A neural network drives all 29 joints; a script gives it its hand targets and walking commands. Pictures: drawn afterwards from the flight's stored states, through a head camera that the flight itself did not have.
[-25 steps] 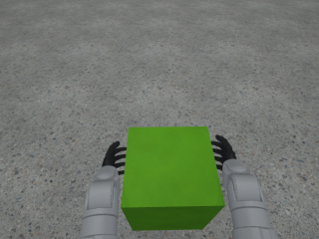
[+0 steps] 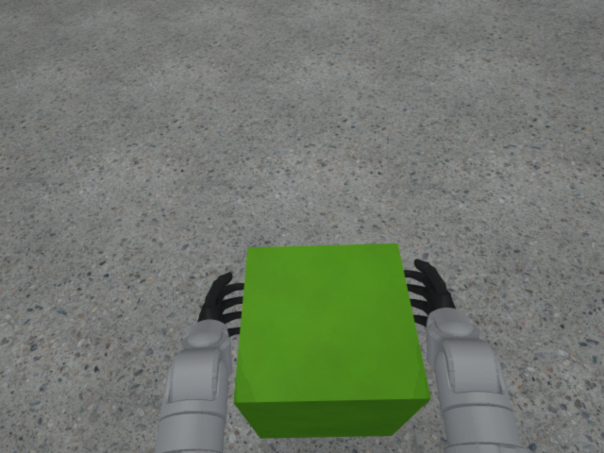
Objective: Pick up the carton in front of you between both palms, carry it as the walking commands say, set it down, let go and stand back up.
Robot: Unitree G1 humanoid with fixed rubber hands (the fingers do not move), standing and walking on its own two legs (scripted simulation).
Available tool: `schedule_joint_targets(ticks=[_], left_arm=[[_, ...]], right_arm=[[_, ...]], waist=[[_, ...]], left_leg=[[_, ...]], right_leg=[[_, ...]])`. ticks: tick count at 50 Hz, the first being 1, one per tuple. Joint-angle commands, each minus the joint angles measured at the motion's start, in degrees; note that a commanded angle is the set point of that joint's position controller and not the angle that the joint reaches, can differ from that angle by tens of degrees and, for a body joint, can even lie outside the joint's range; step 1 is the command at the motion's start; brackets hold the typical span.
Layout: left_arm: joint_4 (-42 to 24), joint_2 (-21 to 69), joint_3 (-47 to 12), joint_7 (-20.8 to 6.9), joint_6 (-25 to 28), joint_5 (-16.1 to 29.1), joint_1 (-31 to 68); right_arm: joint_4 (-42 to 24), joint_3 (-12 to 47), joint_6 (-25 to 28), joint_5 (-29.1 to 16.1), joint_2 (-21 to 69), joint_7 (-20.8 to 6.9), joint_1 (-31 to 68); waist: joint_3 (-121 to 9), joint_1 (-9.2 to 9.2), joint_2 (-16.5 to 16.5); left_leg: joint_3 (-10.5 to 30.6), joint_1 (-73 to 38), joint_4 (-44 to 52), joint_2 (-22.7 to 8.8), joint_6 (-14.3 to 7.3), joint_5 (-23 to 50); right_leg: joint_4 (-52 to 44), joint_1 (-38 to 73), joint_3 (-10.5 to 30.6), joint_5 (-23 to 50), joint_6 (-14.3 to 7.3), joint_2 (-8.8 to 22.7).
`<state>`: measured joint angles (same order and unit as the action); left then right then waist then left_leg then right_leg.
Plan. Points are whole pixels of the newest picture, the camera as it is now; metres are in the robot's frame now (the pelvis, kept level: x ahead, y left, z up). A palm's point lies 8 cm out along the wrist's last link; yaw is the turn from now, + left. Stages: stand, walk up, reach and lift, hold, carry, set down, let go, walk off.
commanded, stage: carry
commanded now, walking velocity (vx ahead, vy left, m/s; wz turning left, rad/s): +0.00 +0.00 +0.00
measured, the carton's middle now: (324, 347) +0.29 +0.00 -0.08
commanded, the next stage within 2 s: hold in 1.98 s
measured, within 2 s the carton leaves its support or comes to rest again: neither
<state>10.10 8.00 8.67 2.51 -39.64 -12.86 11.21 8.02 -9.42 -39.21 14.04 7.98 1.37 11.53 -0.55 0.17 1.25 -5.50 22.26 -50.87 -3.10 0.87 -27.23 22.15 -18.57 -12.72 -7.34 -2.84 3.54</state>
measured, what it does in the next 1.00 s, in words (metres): walks ahead: left foot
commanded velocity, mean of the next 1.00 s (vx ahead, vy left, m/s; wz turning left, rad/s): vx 0.00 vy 0.00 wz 0.00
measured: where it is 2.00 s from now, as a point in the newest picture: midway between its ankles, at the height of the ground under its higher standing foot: outside the picture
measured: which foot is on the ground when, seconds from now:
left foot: up 0.00-0.14, down 0.16-1.00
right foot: down 0.00-1.00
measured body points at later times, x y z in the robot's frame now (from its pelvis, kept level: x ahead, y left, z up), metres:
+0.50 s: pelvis +0.13 +0.02 -0.01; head +0.13 +0.02 +0.44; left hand +0.44 +0.16 +0.02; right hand +0.44 -0.15 +0.02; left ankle +0.13 +0.12 -0.74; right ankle +0.05 -0.09 -0.74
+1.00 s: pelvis +0.11 +0.01 -0.01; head +0.09 +0.01 +0.44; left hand +0.42 +0.15 +0.02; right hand +0.41 -0.15 +0.03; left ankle +0.13 +0.12 -0.74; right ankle +0.05 -0.09 -0.74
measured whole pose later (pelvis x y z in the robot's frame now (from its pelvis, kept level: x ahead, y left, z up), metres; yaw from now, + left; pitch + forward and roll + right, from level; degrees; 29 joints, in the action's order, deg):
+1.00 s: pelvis +0.11 +0.01 -0.01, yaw -2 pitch +2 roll +0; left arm 10.1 8.1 9.4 2.5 -42.7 -13.8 12.4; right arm 10.0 -10.4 -41.0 14.1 8.3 1.2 13.1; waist -5.7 0.0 -0.2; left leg -9.9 17.9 -31.3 -3.8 -0.8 -15.1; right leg 30.2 -10.8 -10.4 -21.1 0.3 4.0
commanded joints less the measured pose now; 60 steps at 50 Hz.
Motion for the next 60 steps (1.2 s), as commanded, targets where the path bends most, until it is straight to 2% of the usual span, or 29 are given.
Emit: schedule_joint_targets(ticks=[1, 4, 6, 7, 8, 9, 10, 11, 13, 15, 18, 22, 27, 32, 40, 50, 60], left_arm=[[-8.8, 53.4, -34.1, -14.3, 5.7, 16.3, 26.6], [-11.5, 52.5, -36.7, -14.0, 5.6, 17.3, 26.3], [-13.7, 51.2, -37.7, -13.6, 4.3, 17.7, 26.5], [-13.9, 49.9, -37.2, -13.3, 3.3, 17.4, 26.0], [-13.5, 48.5, -36.2, -13.0, 2.3, 16.6, 25.0], [-13.0, 47.3, -35.4, -12.6, 1.1, 15.6, 24.1], [-12.2, 46.4, -34.4, -12.5, 0.0, 14.6, 24.1], [-11.0, 45.5, -33.0, -12.5, -0.8, 13.9, 24.3], [-7.8, 45.3, -30.9, -12.6, -1.1, 12.8, 24.2], [-6.3, 46.5, -30.3, -12.8, -1.0, 12.8, 24.9], [-5.1, 49.0, -30.3, -13.4, -0.7, 13.2, 26.3], [-5.5, 51.1, -31.3, -13.8, -0.2, 14.1, 27.3], [-7.5, 51.7, -32.7, -13.8, 0.2, 15.0, 27.2], [-8.7, 50.9, -33.0, -13.5, 0.2, 15.0, 26.2], [-8.3, 50.2, -32.5, -13.4, 0.3, 14.7, 27.3], [-4.8, 51.0, -30.8, -13.9, 0.0, 13.9, 29.3], [-4.2, 52.0, -30.5, -14.2, 0.0, 14.1, 30.5]], right_arm=[[-2.9, 36.1, 3.9, -14.7, 54.4, -12.7, 20.7], [-6.6, 38.2, 3.9, -15.7, 53.5, -12.2, 20.3], [-9.1, 39.1, 2.5, -16.4, 52.2, -11.9, 20.8], [-9.3, 38.7, 1.5, -16.5, 51.0, -11.8, 21.1], [-8.7, 37.8, 0.4, -16.4, 49.7, -11.7, 21.1], [-7.6, 36.2, -0.7, -15.7, 47.8, -11.7, 20.6], [-5.7, 34.1, -1.2, -14.6, 46.7, -11.8, 19.8], [-3.5, 31.8, -1.4, -13.9, 46.3, -11.9, 18.9], [0.6, 28.3, -1.4, -12.3, 46.3, -12.3, 17.6], [2.1, 27.4, -1.3, -12.0, 47.2, -12.6, 18.3], [2.7, 27.5, -1.1, -12.3, 49.3, -13.0, 20.3], [1.1, 29.4, -0.6, -13.2, 51.1, -13.2, 22.1], [-1.8, 32.0, -0.4, -14.4, 51.7, -13.1, 22.7], [-3.0, 32.9, -0.5, -14.6, 51.0, -12.9, 21.9], [-2.0, 32.1, -0.6, -14.3, 50.4, -12.8, 22.7], [1.4, 29.9, -0.8, -13.3, 51.3, -13.3, 24.4], [2.0, 29.8, -0.8, -13.5, 52.4, -13.8, 25.9]], waist=[[-23.8, 0.17, -7.5], [-24.7, 0.46, -9.5], [-23.7, -0.08, -8.6], [-22.8, -0.17, -7.1], [-23.2, -0.15, -5.0], [-23.5, 0.25, -1.3], [-22.6, 0.17, 2.9], [-21.2, -0.02, 5.2], [-20.2, 0.00, 3.7], [-20.9, 0.03, 2.4], [-22.0, -0.02, 0.9], [-22.9, -0.03, -0.4], [-23.8, 0.02, -1.9], [-23.9, 0.03, -2.2], [-21.2, -0.03, -1.5], [-18.0, -0.17, -1.2], [-17.7, -0.22, -1.2]], left_leg=[[0.9, 0.3, 11.2, -0.8, -0.1, 3.7], [-2.0, -5.0, 19.6, -0.2, -0.2, 13.1], [-3.5, -11.1, 28.2, -0.8, -0.4, 25.0], [-3.1, -13.8, 31.0, -2.0, -0.4, 29.1], [-0.3, -18.1, 30.3, -5.8, -0.9, 33.6], [3.7, -20.2, 26.8, -10.8, -2.1, 45.2], [4.5, -18.2, 25.8, -11.5, -3.6, 46.2], [4.5, -16.4, 26.1, -10.8, -3.6, 45.6], [3.3, -15.9, 24.2, -9.4, -3.3, 50.2], [2.4, -16.4, 21.9, -8.5, -3.3, 54.6], [1.7, -17.2, 20.0, -7.9, -3.3, 57.5], [1.2, -17.0, 18.6, -7.2, -3.2, 57.1], [0.5, -15.8, 18.0, -6.3, -2.9, 52.9], [0.3, -15.0, 17.8, -5.9, -2.7, 48.7], [0.8, -13.6, 19.6, -6.4, -2.6, 40.4], [1.5, -12.2, 22.7, -6.7, -2.4, 32.5], [1.8, -11.5, 24.5, -6.7, -2.3, 27.9]], right_leg=[[-4.7, 22.2, 10.4, 30.6, -4.3, 14.0], [-2.6, 20.4, 6.8, 27.5, -3.9, 12.5], [0.3, 16.2, 4.8, 18.7, -1.8, 10.4], [2.0, 13.9, 4.8, 12.8, -0.3, 9.2], [4.1, 10.2, 4.8, 7.4, 1.0, 8.7], [4.9, 7.4, 4.4, 1.0, 2.7, 6.0], [3.4, 9.2, 5.6, -1.0, 3.6, 4.5], [4.0, 10.3, 5.7, -0.4, 3.8, 4.9], [5.6, 10.8, 6.1, 7.0, 4.1, 5.6], [6.6, 10.7, 6.1, 13.3, 4.3, 5.6], [7.4, 10.6, 5.8, 17.1, 4.6, 5.4], [8.1, 11.4, 5.8, 19.9, 4.6, 5.4], [8.7, 13.2, 6.1, 23.8, 4.3, 5.8], [8.7, 13.7, 6.3, 24.1, 3.9, 6.2], [6.7, 11.4, 6.6, 14.4, 3.2, 6.3], [3.7, 9.0, 7.3, 4.3, 2.6, 6.2], [2.0, 7.3, 7.8, -0.9, 2.1, 6.3]])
